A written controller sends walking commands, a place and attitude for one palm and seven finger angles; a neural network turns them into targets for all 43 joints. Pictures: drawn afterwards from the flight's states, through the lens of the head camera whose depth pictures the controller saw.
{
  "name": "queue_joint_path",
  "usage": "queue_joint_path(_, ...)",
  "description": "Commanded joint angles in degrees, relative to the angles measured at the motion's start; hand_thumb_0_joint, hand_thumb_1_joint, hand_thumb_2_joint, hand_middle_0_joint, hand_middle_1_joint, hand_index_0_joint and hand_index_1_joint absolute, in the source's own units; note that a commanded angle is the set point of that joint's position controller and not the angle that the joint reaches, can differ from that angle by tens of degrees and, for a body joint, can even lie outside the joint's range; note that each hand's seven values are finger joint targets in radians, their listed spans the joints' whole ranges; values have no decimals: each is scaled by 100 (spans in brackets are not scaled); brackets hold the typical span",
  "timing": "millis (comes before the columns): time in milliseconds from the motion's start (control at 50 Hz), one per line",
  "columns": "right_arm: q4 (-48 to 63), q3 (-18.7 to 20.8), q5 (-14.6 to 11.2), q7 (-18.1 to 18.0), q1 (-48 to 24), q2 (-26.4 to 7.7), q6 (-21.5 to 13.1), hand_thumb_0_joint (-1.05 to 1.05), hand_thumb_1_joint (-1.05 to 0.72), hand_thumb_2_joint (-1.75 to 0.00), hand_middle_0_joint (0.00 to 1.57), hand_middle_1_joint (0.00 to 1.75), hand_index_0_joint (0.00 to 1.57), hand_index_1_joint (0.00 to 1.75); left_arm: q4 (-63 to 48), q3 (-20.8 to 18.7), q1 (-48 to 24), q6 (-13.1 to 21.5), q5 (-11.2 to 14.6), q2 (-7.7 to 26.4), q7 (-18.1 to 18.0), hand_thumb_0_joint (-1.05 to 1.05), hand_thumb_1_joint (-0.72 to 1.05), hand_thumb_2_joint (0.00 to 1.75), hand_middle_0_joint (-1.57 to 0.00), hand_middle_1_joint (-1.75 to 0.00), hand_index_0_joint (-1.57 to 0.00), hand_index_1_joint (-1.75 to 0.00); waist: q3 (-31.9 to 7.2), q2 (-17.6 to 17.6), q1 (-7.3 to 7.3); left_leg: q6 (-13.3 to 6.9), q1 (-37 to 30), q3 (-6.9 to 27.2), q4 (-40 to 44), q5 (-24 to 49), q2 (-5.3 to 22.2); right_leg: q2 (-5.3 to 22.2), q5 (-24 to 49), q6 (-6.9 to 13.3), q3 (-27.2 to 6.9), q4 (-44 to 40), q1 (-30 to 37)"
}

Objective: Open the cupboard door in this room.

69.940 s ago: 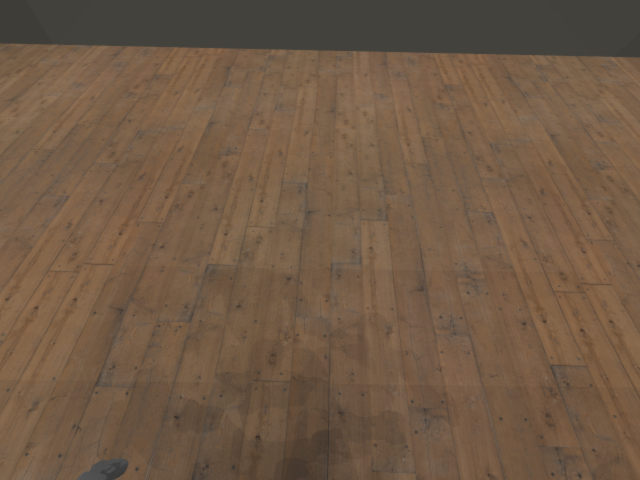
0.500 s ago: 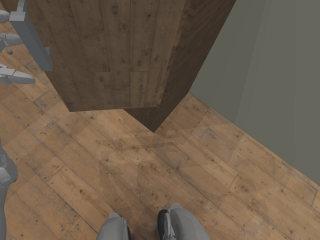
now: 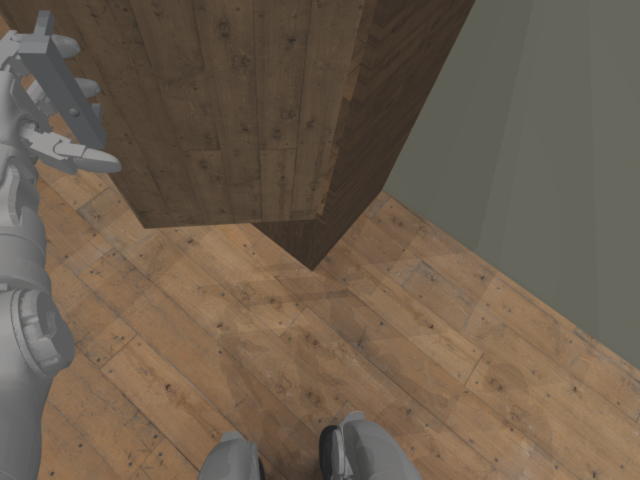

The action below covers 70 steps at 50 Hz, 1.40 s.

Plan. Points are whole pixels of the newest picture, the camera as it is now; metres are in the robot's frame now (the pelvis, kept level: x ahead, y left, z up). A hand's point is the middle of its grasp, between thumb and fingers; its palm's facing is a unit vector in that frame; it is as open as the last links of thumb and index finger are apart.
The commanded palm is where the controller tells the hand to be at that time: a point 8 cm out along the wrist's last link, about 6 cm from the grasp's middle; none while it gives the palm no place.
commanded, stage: slide the fingers in behind the handle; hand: left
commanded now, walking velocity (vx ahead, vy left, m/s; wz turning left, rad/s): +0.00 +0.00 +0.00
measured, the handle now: (72, 86) +0.57 +0.24 +0.08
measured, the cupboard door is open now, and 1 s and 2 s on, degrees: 45 45 59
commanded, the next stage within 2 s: close the thumb around the handle in 0.60 s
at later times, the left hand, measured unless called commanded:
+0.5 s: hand (80, 114) +0.52 +0.22 +0.08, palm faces +0.02 -1.00 -0.02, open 14.0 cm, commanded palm +0.50 +0.27 +0.08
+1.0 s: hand (82, 114) +0.51 +0.22 +0.09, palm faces +0.01 -1.00 -0.01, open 11.4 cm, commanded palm +0.49 +0.26 +0.08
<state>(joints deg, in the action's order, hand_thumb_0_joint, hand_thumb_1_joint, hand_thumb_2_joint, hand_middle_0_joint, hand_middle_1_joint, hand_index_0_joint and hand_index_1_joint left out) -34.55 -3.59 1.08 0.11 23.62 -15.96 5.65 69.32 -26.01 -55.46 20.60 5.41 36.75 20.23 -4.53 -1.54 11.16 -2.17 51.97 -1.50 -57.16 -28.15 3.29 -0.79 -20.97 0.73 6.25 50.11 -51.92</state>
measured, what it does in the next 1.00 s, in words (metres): stands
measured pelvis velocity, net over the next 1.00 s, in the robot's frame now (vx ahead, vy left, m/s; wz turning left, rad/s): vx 0.00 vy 0.01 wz -0.01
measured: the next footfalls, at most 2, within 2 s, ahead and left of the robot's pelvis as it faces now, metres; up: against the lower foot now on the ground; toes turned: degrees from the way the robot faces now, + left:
none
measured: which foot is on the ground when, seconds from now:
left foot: down 0.00-1.00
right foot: down 0.00-1.00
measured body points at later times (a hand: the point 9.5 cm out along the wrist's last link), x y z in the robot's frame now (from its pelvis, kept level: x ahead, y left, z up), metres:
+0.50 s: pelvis +0.00 +0.00 +0.00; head +0.14 +0.02 +0.43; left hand +0.51 +0.28 +0.09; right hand -0.02 -0.27 -0.10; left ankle -0.02 +0.09 -0.68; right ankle +0.02 -0.12 -0.68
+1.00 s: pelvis +0.00 +0.01 +0.00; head +0.13 +0.03 +0.43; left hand +0.51 +0.27 +0.09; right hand -0.02 -0.26 -0.10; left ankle -0.02 +0.09 -0.68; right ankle +0.02 -0.12 -0.68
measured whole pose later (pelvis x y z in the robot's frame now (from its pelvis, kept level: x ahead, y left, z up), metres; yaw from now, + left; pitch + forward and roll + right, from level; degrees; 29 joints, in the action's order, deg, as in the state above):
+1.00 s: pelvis +0.00 +0.01 +0.00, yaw -1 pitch +22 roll -4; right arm -34.7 -2.9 1.2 0.6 24.3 -15.7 5.3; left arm 66.9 -25.9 -52.4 22.0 5.3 33.5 17.8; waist -5.3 -1.9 10.8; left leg -2.7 50.4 -2.5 -56.6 -28.1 3.1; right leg -0.7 -20.7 0.1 5.0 49.8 -50.9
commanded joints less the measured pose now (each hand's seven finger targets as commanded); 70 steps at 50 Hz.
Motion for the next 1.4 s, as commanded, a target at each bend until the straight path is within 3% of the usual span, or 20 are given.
queue_joint_path(0,160,411,13,-94,1165,-1099,-59,0,-90,-90,20,30,20,30,-1167,-126,-2459,328,-7,1617,-112,0,-50,30,-30,-120,-30,-120,-2747,-885,84,46,-1734,441,540,2777,-133,-247,1980,27,-415,-285,1454)
queue_joint_path(60,167,419,11,-82,1159,-1066,-80,0,-90,-90,20,30,20,30,-1253,25,-2438,384,-28,1415,-112,0,-50,30,-30,-120,-30,-120,-2889,-1075,95,55,-1899,430,533,2898,-142,-239,2069,39,-424,-272,1438)
queue_joint_path(120,151,432,5,-94,1179,-1102,-92,0,-90,-90,20,30,20,30,-1186,-62,-2478,351,89,1427,-75,0,-50,30,-30,-120,-30,-120,-2888,-784,127,40,-1800,439,556,2758,-134,-248,2028,27,-426,-296,1546)
queue_joint_path(160,146,444,11,-90,1180,-1091,-112,0,-90,-90,20,30,20,30,-1270,-90,-2449,394,144,1377,-59,0,-50,30,-30,-120,-30,-120,-3051,-953,91,60,-1951,432,521,2959,-131,-247,2158,35,-422,-259,1512)
queue_joint_path(220,157,432,-5,-87,1154,-1094,-110,0,-90,-90,20,30,20,30,-1200,-155,-2360,386,76,1543,-97,0,-50,30,-30,-120,-30,-120,-2778,-800,70,37,-1685,404,569,2740,-138,-240,2087,28,-442,-290,1606)
queue_joint_path(280,219,427,-1,-82,1137,-1089,-106,0,-90,-90,20,30,20,30,-1296,-341,-2192,438,40,1753,-144,0,-50,30,-30,-120,-30,-120,-2975,-926,-56,51,-1710,377,559,2864,-150,-232,2210,42,-454,-236,1741)
queue_joint_path(440,210,442,-3,-108,1135,-1105,-117,0,-90,-90,20,30,20,30,-1279,-125,-2341,460,111,1441,-108,0,-50,30,-30,-120,-30,-120,-2779,-866,60,61,-1949,449,603,2892,-121,-251,1989,41,-391,-272,1427)
queue_joint_path(620,158,440,15,-114,1157,-1141,-126,0,-90,-90,20,30,20,30,-1107,-242,-2279,452,66,1619,-90,0,-50,30,-30,-120,-30,-120,-2858,-891,22,92,-1921,477,553,2890,-115,-239,1911,44,-388,-235,1335)
queue_joint_path(680,130,450,19,-100,1163,-1115,-132,0,-90,-90,20,30,20,30,-1303,13,-2482,493,110,1273,-77,0,-50,30,-30,-120,-30,-120,-2930,-1089,74,149,-2268,560,554,3180,-77,-253,1871,41,-326,-222,1097)
queue_joint_path(820,147,473,20,-69,1165,-1118,-81,0,-90,-90,20,30,20,30,-1325,-108,-2207,430,81,1335,-190,0,-11,47,-33,-124,-33,-124,-2874,-924,-4,151,-2235,563,591,3248,-73,-262,1892,39,-306,-249,1174)
queue_joint_path(860,153,477,30,-64,1163,-1099,-86,0,-90,-90,20,30,20,30,-1543,-154,-2278,503,85,1369,-241,0,0,52,-34,-125,-34,-125,-3062,-1158,-60,215,-2487,603,585,3568,-58,-264,1952,50,-289,-219,1140)
queue_joint_path(900,143,488,26,-46,1145,-1076,-91,0,-90,-90,20,30,20,30,-1528,6,-2225,514,120,1103,-259,0,12,56,-34,-127,-34,-127,-2892,-960,4,214,-2510,603,593,3609,-38,-277,1973,38,-261,-259,1103)
queue_joint_path(940,181,498,28,-46,1156,-1105,-87,0,-90,-90,20,30,20,30,-1482,-205,-1966,531,144,1275,-282,0,23,61,-35,-128,-35,-128,-2971,-871,-94,179,-2389,565,591,3558,-59,-276,2051,59,-290,-239,1288)
queue_joint_path(1100,151,453,1,-80,1051,-1082,-123,0,-90,-90,20,30,20,30,-1227,70,-2329,530,66,1130,-257,0,68,80,-38,-133,-38,-133,-2480,-710,65,104,-1881,488,669,2667,-126,-237,1729,28,-368,-310,1272)
queue_joint_path(1160,136,459,18,-103,1078,-1122,-166,0,-90,-90,20,30,20,30,-1206,-205,-2248,587,91,1437,-242,0,84,88,-40,-134,-40,-134,-2764,-863,-37,131,-2011,513,638,2805,-126,-225,1771,53,-374,-255,1312)
queue_joint_path(1180,137,445,13,-95,1057,-1088,-179,0,-90,-90,20,30,20,30,-1208,21,-2351,576,93,1180,-217,0,90,90,-40,-135,-40,-135,-2738,-862,48,121,-2014,496,611,2789,-128,-228,1780,36,-382,-260,1244)
queue_joint_path(1260,115,441,11,-123,1090,-1126,-185,0,-90,-90,20,30,20,30,-1046,-127,-2286,539,48,1442,-181,0,90,90,-40,-135,-40,-135,-2724,-705,9,102,-1837,504,589,2692,-127,-224,1766,35,-381,-227,1309)
queue_joint_path(1280,123,432,12,-131,1067,-1112,-187,0,-90,-90,20,30,20,30,-1127,-13,-2490,523,48,1343,-176,0,90,90,-40,-135,-40,-135,-2694,-823,95,98,-1859,491,584,2680,-128,-214,1769,21,-393,-240,1240)
queue_joint_path(1340,158,451,36,-122,1124,-1130,-196,0,-90,-90,20,30,20,30,-1270,-171,-2384,545,60,1471,-179,0,90,90,-40,-135,-40,-135,-3011,-858,4,106,-2018,519,546,2890,-127,-233,1856,48,-377,-193,1312)
queue_joint_path(1380,128,426,14,-118,1087,-1104,-192,0,-90,-90,20,30,20,30,-1066,-24,-2421,474,60,1327,-159,0,90,90,-40,-135,-40,-135,-2672,-800,83,90,-1792,478,564,2634,-127,-226,1762,18,-393,-255,1262)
